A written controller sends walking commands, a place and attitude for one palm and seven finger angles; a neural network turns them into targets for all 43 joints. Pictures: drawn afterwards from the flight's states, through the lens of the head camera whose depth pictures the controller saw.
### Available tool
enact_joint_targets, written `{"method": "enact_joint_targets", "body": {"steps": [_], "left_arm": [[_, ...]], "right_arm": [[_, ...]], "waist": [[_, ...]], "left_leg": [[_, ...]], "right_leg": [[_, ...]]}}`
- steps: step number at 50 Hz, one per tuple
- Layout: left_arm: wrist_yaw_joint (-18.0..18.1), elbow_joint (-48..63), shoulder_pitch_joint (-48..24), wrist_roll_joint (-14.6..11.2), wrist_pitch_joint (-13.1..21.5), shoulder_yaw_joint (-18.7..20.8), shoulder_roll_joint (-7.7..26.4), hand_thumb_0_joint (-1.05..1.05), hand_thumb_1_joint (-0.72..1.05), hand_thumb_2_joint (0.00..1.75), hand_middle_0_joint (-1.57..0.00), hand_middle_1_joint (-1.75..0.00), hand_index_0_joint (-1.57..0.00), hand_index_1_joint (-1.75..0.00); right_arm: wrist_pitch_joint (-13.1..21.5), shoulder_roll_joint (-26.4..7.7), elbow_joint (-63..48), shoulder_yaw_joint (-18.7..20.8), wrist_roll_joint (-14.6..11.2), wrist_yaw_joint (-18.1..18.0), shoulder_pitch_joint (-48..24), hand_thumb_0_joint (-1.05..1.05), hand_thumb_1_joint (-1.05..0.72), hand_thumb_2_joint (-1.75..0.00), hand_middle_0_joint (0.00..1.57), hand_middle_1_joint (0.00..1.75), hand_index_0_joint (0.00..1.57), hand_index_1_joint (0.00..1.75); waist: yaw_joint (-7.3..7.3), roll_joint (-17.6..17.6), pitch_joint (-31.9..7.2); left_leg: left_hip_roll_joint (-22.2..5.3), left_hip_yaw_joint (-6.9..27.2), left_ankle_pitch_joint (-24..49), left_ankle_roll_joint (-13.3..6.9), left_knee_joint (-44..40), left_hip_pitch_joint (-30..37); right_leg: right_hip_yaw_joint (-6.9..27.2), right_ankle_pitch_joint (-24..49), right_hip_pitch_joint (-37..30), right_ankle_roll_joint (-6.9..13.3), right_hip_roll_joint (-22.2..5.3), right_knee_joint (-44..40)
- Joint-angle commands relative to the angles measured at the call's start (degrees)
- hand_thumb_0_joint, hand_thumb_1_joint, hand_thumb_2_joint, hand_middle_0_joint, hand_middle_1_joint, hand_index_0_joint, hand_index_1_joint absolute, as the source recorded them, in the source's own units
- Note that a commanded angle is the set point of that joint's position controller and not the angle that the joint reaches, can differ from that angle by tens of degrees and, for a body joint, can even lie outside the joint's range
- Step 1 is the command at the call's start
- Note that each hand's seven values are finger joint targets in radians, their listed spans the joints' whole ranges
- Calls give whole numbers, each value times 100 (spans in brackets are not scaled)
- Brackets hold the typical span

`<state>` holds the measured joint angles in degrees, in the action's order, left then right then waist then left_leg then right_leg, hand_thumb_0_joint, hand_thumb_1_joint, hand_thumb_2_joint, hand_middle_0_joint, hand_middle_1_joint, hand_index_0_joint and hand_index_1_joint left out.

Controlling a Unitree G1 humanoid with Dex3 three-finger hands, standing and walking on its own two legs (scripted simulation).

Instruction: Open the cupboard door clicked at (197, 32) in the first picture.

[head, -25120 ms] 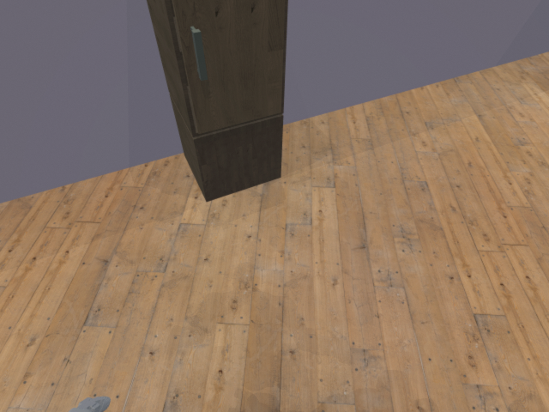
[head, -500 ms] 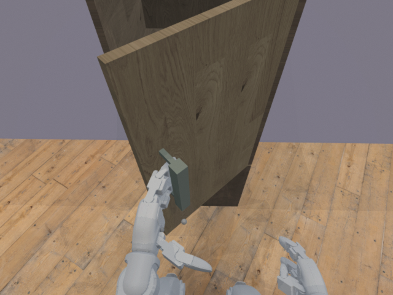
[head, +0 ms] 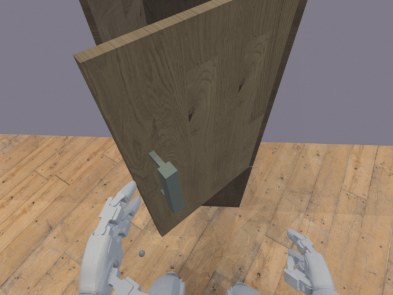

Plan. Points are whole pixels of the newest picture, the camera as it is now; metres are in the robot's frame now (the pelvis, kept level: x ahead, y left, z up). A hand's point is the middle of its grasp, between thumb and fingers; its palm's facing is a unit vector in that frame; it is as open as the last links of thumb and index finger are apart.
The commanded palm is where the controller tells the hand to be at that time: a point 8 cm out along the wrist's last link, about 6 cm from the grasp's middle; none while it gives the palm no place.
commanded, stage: slide the hand sideways off the handle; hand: left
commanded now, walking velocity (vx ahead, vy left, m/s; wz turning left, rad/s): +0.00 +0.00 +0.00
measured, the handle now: (166, 184) +0.31 +0.09 +0.07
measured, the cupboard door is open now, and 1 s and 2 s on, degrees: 43 43 43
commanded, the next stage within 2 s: draw the hand back to the body in 0.16 s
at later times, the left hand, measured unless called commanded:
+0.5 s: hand (109, 256) +0.17 +0.14 +0.10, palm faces +0.02 -1.00 -0.07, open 16.3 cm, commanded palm +0.14 +0.21 +0.11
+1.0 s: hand (35, 236) +0.18 +0.23 +0.16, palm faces +0.22 -0.91 -0.34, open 14.5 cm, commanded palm +0.15 +0.27 +0.19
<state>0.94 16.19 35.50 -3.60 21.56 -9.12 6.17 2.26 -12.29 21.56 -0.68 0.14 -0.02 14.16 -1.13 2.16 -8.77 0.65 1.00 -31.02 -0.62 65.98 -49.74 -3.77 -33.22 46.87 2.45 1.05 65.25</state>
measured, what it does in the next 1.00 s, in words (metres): rises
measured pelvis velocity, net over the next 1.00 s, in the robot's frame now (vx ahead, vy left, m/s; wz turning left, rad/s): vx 0.01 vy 0.03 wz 0.00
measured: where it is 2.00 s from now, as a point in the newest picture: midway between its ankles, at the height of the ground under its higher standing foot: outside the picture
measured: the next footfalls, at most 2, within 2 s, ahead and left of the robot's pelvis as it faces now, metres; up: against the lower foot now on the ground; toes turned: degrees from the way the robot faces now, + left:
none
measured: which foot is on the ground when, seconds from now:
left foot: down 0.00-1.00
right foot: down 0.00-1.00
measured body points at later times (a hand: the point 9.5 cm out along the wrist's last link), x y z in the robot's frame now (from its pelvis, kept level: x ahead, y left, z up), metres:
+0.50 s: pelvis -0.01 +0.00 +0.01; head +0.03 -0.02 +0.46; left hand +0.17 +0.20 +0.11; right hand +0.18 -0.22 -0.06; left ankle +0.01 +0.11 -0.65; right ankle -0.01 -0.09 -0.65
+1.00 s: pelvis +0.01 +0.03 +0.06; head +0.01 +0.01 +0.51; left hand +0.17 +0.27 +0.18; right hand +0.21 -0.19 -0.01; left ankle +0.01 +0.11 -0.65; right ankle -0.01 -0.09 -0.65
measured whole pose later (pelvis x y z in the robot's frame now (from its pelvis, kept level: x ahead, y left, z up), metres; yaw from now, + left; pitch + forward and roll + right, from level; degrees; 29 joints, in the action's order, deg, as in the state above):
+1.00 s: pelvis +0.01 +0.03 +0.06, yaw +0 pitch +4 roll -2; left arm 5.6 27.5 38.3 -3.4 1.5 5.7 17.8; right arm 4.5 -12.6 26.9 -3.3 -1.5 -6.3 14.5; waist -2.9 3.7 -5.7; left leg 1.4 0.4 -23.5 -2.5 45.1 -25.7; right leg -2.5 -24.0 22.0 0.2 0.6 42.0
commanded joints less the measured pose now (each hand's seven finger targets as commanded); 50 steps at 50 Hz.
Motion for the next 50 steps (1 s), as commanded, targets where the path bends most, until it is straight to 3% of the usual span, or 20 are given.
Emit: {"method": "enact_joint_targets", "body": {"steps": [1,4,7,10,11,13,16,22,29,33,38,39,40,41,42,44,46,50], "left_arm": [[-272,1244,387,-224,456,482,371,0,-50,30,-15,-30,-15,-30],[-515,1358,363,-390,516,587,463,0,-50,30,-15,-30,-15,-30],[-683,1219,462,-564,556,799,518,0,-50,30,-15,-30,-15,-30],[-793,1286,82,-645,614,728,513,0,-50,30,-15,-30,-15,-30],[-794,1184,196,-663,607,865,593,0,-50,30,-15,-30,-15,-30],[-790,1284,42,-645,582,705,522,0,-50,30,-15,-30,-15,-30],[-670,1741,102,-645,412,1102,976,0,-50,30,-15,-30,-15,-30],[-608,1527,139,-817,-146,1375,958,0,-50,30,-15,-30,-15,-30],[-914,1669,87,-1066,-312,1665,1181,0,-50,30,-15,-30,-15,-30],[-1006,1913,38,-1171,-369,1719,1216,0,-50,30,-15,-30,-15,-30],[-1107,2028,163,-1271,-603,1994,1325,0,-32,37,-16,-30,-16,-30],[-368,2228,302,-377,-986,2278,2318,0,-29,39,-16,-30,-16,-30],[-72,2508,330,-292,-1191,1962,1781,0,-26,40,-16,-30,-16,-30],[123,2291,474,-162,-1379,1796,1564,0,-22,42,-16,-30,-16,-30],[254,2420,403,-82,-1497,1779,1585,0,-18,43,-16,-30,-16,-30],[452,2396,246,8,-1625,1904,1721,0,-12,47,-16,-30,-16,-30],[575,2403,136,56,-1664,1977,1776,0,-5,50,-17,-30,-17,-30],[708,2405,-280,120,-1676,2077,1852,0,9,55,-17,-30,-17,-30]], "right_arm": [[317,-493,-887,304,-45,-124,-272,0,-90,-90,20,30,20,30],[352,-523,-879,316,-78,-175,-319,0,-90,-90,20,30,20,30],[379,-517,-831,336,-92,-228,-330,0,-90,-90,20,30,20,30],[455,-566,-816,316,-90,-267,-365,0,-90,-90,20,30,20,30],[455,-556,-797,338,-101,-279,-356,0,-90,-90,20,30,20,30],[497,-578,-843,323,-105,-280,-344,0,-90,-90,20,30,20,30],[440,-571,-931,324,-148,-324,-332,0,-90,-90,20,30,20,30],[388,-551,-878,236,-229,-407,-355,0,-90,-90,20,30,20,30],[561,-638,-781,188,-258,-461,-379,0,-90,-90,20,30,20,30],[701,-641,-743,161,-286,-457,-350,0,-90,-90,20,30,20,30],[784,-645,-657,153,-321,-448,-383,0,-90,-90,20,30,20,30],[656,-630,-635,201,-225,-619,-347,0,-90,-90,20,30,20,30],[617,-545,-697,111,-197,-661,-402,0,-90,-90,20,30,20,30],[563,-506,-585,86,-196,-665,-352,0,-90,-90,20,30,20,30],[518,-540,-574,75,-192,-664,-330,0,-90,-90,20,30,20,30],[485,-563,-491,40,-153,-676,-419,0,-90,-90,20,30,20,30],[490,-573,-440,16,-147,-694,-476,0,-90,-90,20,30,20,30],[585,-605,-295,-56,-126,-693,-608,0,-90,-90,20,30,20,30]], "waist": [[98,-464,-1043],[123,-316,-1067],[137,-539,-979],[207,-405,-907],[146,-412,-898],[172,-339,-919],[18,-80,-1155],[77,-379,-632],[57,-231,-494],[38,47,-463],[-44,104,-476],[-318,-51,-578],[-164,138,-362],[-125,248,-75],[-115,297,-124],[-104,-23,-90],[-91,-69,-40],[-101,56,198]], "left_leg": [[95,77,1582,-68,-650,564],[108,87,1547,-78,-582,502],[105,88,1339,-60,-506,337],[98,101,1150,-73,-409,250],[88,95,1082,-63,-430,235],[88,109,1030,-80,-466,297],[80,77,1154,-103,-708,642],[79,79,990,-102,-1077,811],[56,144,1241,-114,-1468,1311],[40,191,1402,-98,-1747,1699],[23,213,1850,-73,-1948,1996],[-79,141,1958,-102,-2177,2088],[-49,109,1997,-102,-2285,2242],[-87,115,2044,-97,-2358,2326],[-111,150,2191,-97,-2423,2470],[-126,186,2223,-110,-2589,2646],[-146,193,2141,-106,-2802,2877],[-175,284,2088,-75,-3243,3226]], "right_leg": [[406,2509,-935,-162,-42,-1031],[474,2469,-931,-173,-57,-1043],[561,2255,-879,-230,-90,-1124],[624,1795,-661,-213,-100,-1161],[616,1610,-628,-197,-90,-1182],[559,1393,-538,-168,-72,-1169],[538,1366,-832,-124,-31,-1310],[521,1125,-1112,-211,-39,-1850],[383,1413,-1420,-186,-9,-2082],[148,1633,-1459,-154,59,-2078],[9,2141,-1742,-141,86,-2111],[405,2176,-2001,-51,-100,-2470],[371,2180,-1980,-77,-136,-2576],[278,2138,-1979,-86,-138,-2626],[238,2195,-2027,-95,-133,-2653],[197,2202,-2235,-99,-106,-2843],[180,2142,-2383,-122,-127,-2997],[143,2022,-2654,-109,-129,-3292]]}}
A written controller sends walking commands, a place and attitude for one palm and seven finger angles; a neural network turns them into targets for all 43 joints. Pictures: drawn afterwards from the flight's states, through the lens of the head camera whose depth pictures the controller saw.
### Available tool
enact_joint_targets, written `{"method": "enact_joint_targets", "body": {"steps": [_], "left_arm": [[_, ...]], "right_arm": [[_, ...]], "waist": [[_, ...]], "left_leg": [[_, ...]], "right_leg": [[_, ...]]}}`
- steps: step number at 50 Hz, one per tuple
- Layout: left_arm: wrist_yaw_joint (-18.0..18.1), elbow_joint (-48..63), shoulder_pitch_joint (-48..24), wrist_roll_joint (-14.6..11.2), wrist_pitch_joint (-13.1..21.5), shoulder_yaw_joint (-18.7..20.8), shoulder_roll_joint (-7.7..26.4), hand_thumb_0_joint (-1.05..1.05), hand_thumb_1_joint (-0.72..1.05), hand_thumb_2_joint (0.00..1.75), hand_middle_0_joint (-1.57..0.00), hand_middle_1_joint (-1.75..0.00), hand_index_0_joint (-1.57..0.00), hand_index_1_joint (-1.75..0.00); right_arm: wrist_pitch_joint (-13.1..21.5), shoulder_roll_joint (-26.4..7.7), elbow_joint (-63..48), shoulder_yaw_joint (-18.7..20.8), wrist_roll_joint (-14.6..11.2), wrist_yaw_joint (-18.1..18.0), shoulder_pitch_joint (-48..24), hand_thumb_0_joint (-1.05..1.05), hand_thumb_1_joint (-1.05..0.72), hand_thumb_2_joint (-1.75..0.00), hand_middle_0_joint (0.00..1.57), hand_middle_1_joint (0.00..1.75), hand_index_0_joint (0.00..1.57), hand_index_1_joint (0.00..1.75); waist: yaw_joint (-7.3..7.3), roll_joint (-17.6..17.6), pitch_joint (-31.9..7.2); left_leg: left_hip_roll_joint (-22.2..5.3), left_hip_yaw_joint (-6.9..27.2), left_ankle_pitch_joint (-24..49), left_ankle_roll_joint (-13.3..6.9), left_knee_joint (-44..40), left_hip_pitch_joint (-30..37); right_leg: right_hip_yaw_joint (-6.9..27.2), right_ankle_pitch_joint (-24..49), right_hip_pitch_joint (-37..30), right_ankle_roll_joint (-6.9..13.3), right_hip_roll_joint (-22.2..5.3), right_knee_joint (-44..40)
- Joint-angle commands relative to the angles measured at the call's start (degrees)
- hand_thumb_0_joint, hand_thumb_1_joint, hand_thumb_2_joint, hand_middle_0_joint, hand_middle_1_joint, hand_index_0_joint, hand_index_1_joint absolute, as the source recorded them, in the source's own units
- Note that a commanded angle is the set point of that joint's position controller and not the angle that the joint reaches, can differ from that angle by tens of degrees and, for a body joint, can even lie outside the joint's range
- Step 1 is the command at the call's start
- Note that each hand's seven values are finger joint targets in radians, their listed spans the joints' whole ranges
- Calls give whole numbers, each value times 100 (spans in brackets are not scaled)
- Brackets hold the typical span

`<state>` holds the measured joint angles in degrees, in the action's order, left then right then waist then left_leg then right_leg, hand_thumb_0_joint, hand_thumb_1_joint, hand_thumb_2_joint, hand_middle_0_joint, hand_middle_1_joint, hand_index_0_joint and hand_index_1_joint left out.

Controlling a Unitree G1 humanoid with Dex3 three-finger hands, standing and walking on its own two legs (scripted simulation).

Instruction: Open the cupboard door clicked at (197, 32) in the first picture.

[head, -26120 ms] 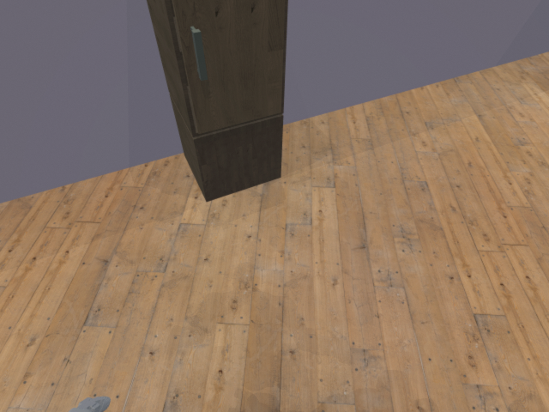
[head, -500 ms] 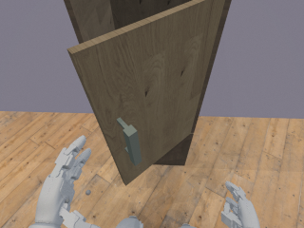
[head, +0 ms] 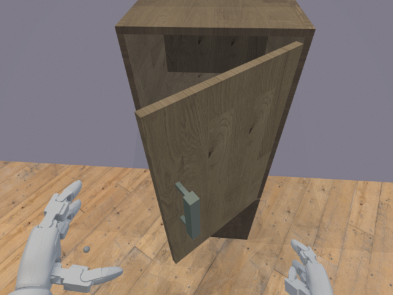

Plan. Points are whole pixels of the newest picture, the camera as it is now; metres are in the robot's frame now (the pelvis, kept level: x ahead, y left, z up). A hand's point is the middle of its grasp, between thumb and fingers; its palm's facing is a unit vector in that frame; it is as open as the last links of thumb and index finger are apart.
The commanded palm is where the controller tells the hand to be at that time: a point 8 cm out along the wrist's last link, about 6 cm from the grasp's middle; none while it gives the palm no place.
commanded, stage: draw the hand back to the body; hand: left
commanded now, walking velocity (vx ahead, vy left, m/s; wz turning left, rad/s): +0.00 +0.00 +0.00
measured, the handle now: (186, 210) +0.30 +0.06 +0.01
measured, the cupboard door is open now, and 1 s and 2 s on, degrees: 43 43 43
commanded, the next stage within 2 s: step back with the hand held close in 0.84 s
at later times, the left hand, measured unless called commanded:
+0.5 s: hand (29, 198) +0.20 +0.26 +0.19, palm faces +0.44 -0.79 -0.42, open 8.7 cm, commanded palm +0.15 +0.30 +0.20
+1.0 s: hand (40, 207) +0.19 +0.24 +0.19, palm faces +0.45 -0.80 -0.40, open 7.4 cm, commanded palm +0.14 +0.28 +0.20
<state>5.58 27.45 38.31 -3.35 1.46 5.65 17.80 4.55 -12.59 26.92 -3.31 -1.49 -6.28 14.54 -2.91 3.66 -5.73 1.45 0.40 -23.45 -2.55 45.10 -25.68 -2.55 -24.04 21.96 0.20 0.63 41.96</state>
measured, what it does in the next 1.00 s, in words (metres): stands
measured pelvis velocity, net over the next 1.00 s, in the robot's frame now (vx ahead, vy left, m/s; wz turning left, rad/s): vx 0.00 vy -0.02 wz -0.01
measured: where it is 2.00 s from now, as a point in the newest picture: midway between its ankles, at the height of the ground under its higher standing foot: outside the picture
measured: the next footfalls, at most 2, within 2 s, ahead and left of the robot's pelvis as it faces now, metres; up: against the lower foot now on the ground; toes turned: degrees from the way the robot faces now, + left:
none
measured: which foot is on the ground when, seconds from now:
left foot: down 0.00-1.00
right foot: down 0.00-1.00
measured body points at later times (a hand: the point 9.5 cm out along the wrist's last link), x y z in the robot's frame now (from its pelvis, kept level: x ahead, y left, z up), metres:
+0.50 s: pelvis +0.01 +0.00 +0.03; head -0.01 -0.02 +0.48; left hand +0.17 +0.30 +0.21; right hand +0.20 -0.21 -0.05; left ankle +0.00 +0.09 -0.71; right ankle -0.03 -0.12 -0.71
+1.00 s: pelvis +0.00 -0.02 +0.03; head -0.02 -0.04 +0.48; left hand +0.16 +0.28 +0.21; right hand +0.19 -0.24 -0.05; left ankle +0.00 +0.09 -0.71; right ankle -0.03 -0.12 -0.71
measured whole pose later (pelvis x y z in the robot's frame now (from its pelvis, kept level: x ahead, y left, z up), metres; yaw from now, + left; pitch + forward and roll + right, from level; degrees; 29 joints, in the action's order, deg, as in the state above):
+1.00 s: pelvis +0.00 -0.02 +0.03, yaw -1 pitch -4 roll -1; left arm 6.3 22.6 26.8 -3.8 4.6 19.0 19.5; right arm 5.7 -13.1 36.5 -1.5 -0.4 -4.5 10.7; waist -4.3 3.9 1.3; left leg 0.4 -0.1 -14.0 -1.1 24.7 -6.4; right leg -1.6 -14.4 3.3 1.6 1.9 21.9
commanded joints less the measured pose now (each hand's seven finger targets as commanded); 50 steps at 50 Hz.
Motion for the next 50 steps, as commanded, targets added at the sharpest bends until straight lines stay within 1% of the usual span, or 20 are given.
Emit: {"method": "enact_joint_targets", "body": {"steps": [1,7,10,13,14,20,21,23,26,28,30,33,34,38,42,45,47,48,49,50], "left_arm": [[263,1238,-576,96,329,688,726,0,13,57,-17,-30,-17,-30],[260,1193,-724,82,350,1017,833,0,34,66,-18,-30,-18,-30],[247,1169,-844,65,378,1211,908,0,44,70,-18,-30,-18,-30],[239,1159,-866,35,411,1494,1029,0,55,75,-19,-30,-19,-30],[238,1069,-904,30,408,1561,1071,0,58,76,-19,-30,-19,-30],[239,1078,-1309,-28,502,1937,1231,0,80,86,-20,-30,-20,-30],[243,1113,-1413,-37,509,2037,1303,0,83,87,-20,-30,-20,-30],[249,1024,-1566,-56,542,2160,1358,0,90,90,-20,-30,-20,-30],[176,683,-1304,-80,515,1857,999,0,90,90,-20,-30,-20,-30],[163,761,-1398,-75,532,1867,1062,0,90,90,-20,-30,-20,-30],[176,871,-1461,-52,552,1919,1181,0,90,90,-20,-30,-20,-30],[199,1018,-1529,-47,606,2032,1303,0,90,90,-20,-30,-20,-30],[215,1060,-1546,-32,613,2114,1418,0,90,90,-20,-30,-20,-30],[210,935,-1487,-52,624,2052,1289,0,90,90,-20,-30,-20,-30],[188,772,-1472,-76,628,2005,1213,0,90,90,-20,-30,-20,-30],[188,766,-1510,-65,651,1999,1226,0,90,90,-20,-30,-20,-30],[177,737,-1547,-55,653,1965,1203,0,90,90,-20,-30,-20,-30],[207,873,-2114,-44,687,2039,1376,0,90,90,-20,-30,-20,-30],[300,1046,-3076,75,993,2960,2321,0,90,90,-20,-30,-20,-30],[218,429,-2133,14,994,2566,1722,0,90,90,-20,-30,-20,-30]], "right_arm": [[376,-575,-778,209,41,-61,-636,0,-90,-90,20,30,20,30],[475,-585,-528,204,75,32,-793,0,-90,-90,20,30,20,30],[488,-598,-427,219,89,73,-850,0,-90,-90,20,30,20,30],[489,-599,-342,257,109,121,-870,0,-90,-90,20,30,20,30],[475,-623,-296,260,110,129,-904,0,-90,-90,20,30,20,30],[440,-642,-186,326,111,149,-985,0,-90,-90,20,30,20,30],[432,-649,-175,332,121,150,-1000,0,-90,-90,20,30,20,30],[422,-636,-126,345,114,150,-1028,0,-90,-90,20,30,20,30],[355,-653,-96,377,115,174,-1053,0,-90,-90,20,30,20,30],[339,-674,-97,401,120,179,-1092,0,-90,-90,20,30,20,30],[338,-677,-102,410,124,167,-1124,0,-90,-90,20,30,20,30],[380,-632,-82,398,134,145,-1146,0,-90,-90,20,30,20,30],[400,-650,-61,405,135,125,-1160,0,-90,-90,20,30,20,30],[431,-591,-15,387,126,128,-1165,0,-90,-90,20,30,20,30],[429,-601,6,416,133,120,-1184,0,-90,-90,20,30,20,30],[441,-611,30,425,139,123,-1192,0,-90,-90,20,30,20,30],[437,-600,41,426,134,124,-1211,0,-90,-90,20,30,20,30],[451,-614,67,415,131,114,-1232,0,-90,-90,20,30,20,30],[356,-645,-153,349,51,109,-1048,0,-90,-90,20,30,20,30],[286,-655,14,427,105,101,-1105,0,-90,-90,20,30,20,30]], "waist": [[63,-48,-90],[-20,4,-29],[-53,147,67],[-92,-5,-45],[-109,91,22],[-103,36,102],[-118,146,51],[-110,15,131],[-88,-71,280],[-89,-146,233],[-111,-10,168],[-125,0,144],[-146,126,87],[-124,104,301],[-112,-200,342],[-115,-35,316],[-116,-65,361],[-71,-7,355],[138,187,993],[164,-384,705]], "left_leg": [[-262,349,1418,132,-1241,916],[-316,354,2164,232,-1682,1401],[-347,336,2574,292,-1852,1602],[-360,287,2859,323,-1967,1775],[-364,293,2935,332,-2012,1774],[-363,215,2788,306,-2217,1957],[-342,185,2729,289,-2241,1982],[-324,173,2497,266,-2292,1979],[-305,93,2471,202,-2315,2001],[-281,63,2357,160,-2323,2018],[-269,47,2372,149,-2325,2049],[-230,33,2249,139,-2329,2064],[-229,10,2345,134,-2303,2081],[-210,-7,2224,132,-2319,2096],[-211,-39,2075,90,-2318,2105],[-200,-61,2062,80,-2322,2140],[-200,-57,2019,79,-2328,2164],[-181,-58,1913,74,-2340,2171],[-250,157,1515,15,-2250,1737],[-283,235,1622,-7,-2043,1792]], "right_leg": [[32,1173,-250,118,-88,-1031],[0,1599,-842,120,-77,-1362],[4,1800,-1060,128,-78,-1517],[-7,2013,-1303,125,-66,-1632],[3,2056,-1371,141,-66,-1687],[29,2077,-1499,116,-54,-1910],[50,2101,-1553,121,-59,-1944],[53,2030,-1546,123,-45,-2020],[64,2109,-1544,98,-67,-2107],[91,2131,-1582,89,-66,-2148],[118,2166,-1639,95,-76,-2161],[125,2125,-1652,99,-74,-2208],[144,2233,-1723,111,-88,-2205],[161,2147,-1594,100,-78,-2285],[188,2054,-1553,63,-77,-2364],[219,2072,-1583,62,-105,-2395],[225,1980,-1537,60,-85,-2422],[249,1888,-1498,58,-98,-2471],[706,2022,-980,54,-349,-2759],[763,2209,-989,60,-468,-2762]]}}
